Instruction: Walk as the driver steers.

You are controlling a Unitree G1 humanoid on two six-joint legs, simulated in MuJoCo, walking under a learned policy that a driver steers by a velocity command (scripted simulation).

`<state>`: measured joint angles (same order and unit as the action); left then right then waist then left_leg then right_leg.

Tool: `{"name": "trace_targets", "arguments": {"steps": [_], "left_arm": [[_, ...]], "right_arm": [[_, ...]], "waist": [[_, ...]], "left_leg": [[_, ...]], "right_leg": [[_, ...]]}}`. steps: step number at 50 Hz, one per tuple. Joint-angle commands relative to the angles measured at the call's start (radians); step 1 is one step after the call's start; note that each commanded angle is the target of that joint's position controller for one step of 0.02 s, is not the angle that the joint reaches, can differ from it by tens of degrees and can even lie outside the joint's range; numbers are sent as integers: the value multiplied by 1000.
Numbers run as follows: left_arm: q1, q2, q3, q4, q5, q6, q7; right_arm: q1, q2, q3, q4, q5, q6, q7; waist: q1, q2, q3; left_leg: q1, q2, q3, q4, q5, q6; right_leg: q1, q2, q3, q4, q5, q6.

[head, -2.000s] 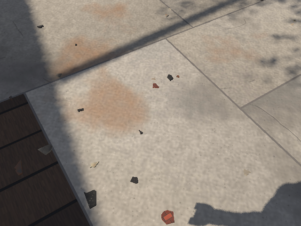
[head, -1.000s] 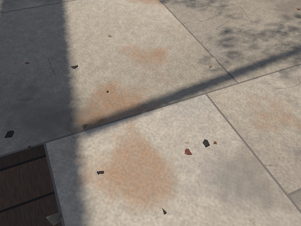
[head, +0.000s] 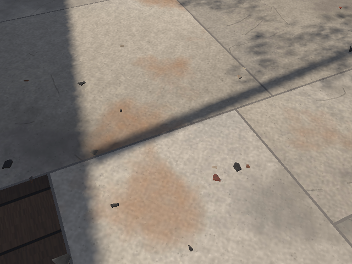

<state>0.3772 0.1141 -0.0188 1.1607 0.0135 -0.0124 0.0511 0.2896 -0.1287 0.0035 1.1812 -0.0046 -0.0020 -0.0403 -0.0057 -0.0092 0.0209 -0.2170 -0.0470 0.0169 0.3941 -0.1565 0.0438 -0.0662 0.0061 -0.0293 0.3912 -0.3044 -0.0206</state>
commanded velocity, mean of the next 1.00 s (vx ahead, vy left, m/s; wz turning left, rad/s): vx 0.01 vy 0.00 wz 0.00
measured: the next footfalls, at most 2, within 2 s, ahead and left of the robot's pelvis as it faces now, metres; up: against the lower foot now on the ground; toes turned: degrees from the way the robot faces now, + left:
left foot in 1.24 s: +0.21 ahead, +0.11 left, +0.00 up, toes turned +4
right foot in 1.74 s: +0.55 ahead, -0.05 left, +0.00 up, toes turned -3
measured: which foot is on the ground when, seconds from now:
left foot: down 0.00-0.96, up 0.98-1.00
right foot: down 0.00-1.00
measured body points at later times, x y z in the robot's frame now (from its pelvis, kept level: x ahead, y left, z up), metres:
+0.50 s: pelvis +0.01 -0.01 +0.00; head +0.02 -0.01 +0.45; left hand -0.04 +0.19 -0.16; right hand -0.02 -0.22 -0.17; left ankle +0.04 +0.09 -0.74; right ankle -0.06 -0.10 -0.74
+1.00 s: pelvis +0.02 -0.02 +0.00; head +0.02 -0.02 +0.45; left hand -0.05 +0.18 -0.16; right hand -0.01 -0.23 -0.17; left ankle +0.03 +0.09 -0.74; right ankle -0.06 -0.10 -0.74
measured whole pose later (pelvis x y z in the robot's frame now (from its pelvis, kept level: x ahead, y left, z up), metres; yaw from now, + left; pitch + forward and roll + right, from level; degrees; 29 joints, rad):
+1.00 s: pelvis +0.02 -0.02 +0.00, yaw +0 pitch -1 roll +0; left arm 0.43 0.11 0.00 1.15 0.01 -0.02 0.05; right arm 0.33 -0.12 0.00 1.18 -0.02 0.00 -0.03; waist 0.01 0.00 0.00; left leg -0.24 -0.01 0.01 0.54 -0.32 0.03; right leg -0.03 0.05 -0.04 0.39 -0.35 -0.07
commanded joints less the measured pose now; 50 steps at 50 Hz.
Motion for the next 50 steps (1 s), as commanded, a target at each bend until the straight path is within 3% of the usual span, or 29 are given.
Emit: {"name": "trace_targets", "arguments": {"steps": [1,44,46,47,49,50], "left_arm": [[100,62,9,2,0,-3,2],[124,45,9,-4,-2,-15,2],[142,52,13,-1,2,-14,1],[154,78,24,0,2,-10,0],[190,127,47,-1,0,-1,-4],[208,134,54,1,-1,-1,-6]], "right_arm": [[66,-69,-8,-4,0,-4,-2],[96,-45,-3,8,2,-3,-8],[88,-42,-2,5,-1,-1,-7],[73,-49,-6,-6,-4,1,-4],[18,-52,-13,-44,-21,1,9],[-19,-43,-12,-72,-32,-5,17]], "waist": [[-1,-1,76],[1,-3,78],[12,-12,73],[20,-41,91],[52,-123,178],[66,-134,232]], "left_leg": [[48,120,-130,-57,76,16],[53,130,-106,-18,143,-3],[38,102,-88,-4,6,0],[-4,70,-58,46,-97,5],[-191,10,28,203,-271,10],[-273,27,54,271,-285,13]], "right_leg": [[-130,-103,92,-93,97,-31],[-85,-107,95,-95,241,-39],[-83,-95,107,-130,40,-53],[-88,-99,136,-153,-117,-75],[-81,-193,281,-240,-424,-151],[-82,-257,346,-276,-481,-189]]}}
